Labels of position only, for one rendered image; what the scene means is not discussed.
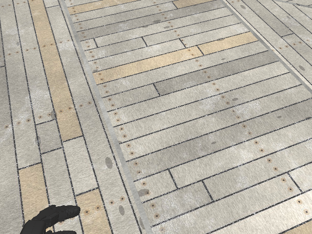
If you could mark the robot left hand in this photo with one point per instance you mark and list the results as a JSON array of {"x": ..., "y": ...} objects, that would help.
[{"x": 49, "y": 217}]

